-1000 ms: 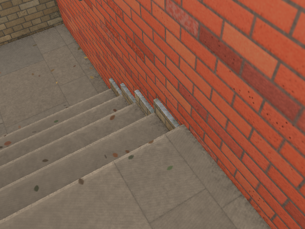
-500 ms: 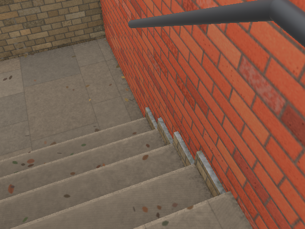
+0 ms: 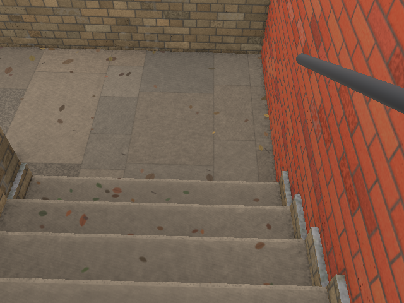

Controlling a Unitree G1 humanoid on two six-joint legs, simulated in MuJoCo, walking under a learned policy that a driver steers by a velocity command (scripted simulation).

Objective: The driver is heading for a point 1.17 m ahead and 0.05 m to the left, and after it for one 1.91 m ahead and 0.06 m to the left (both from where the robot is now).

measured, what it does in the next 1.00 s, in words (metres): walks ahead, turning left: left foot, then right foot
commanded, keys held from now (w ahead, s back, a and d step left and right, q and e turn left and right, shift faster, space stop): s+q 0.02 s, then w+q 0.28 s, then q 0.04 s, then no key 0.50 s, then w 0.16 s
